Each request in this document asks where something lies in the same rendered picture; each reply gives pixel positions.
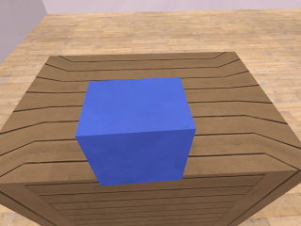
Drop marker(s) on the carton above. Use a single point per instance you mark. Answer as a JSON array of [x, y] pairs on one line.
[[135, 131]]

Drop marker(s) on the pedestal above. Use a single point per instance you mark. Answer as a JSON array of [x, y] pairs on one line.
[[243, 156]]

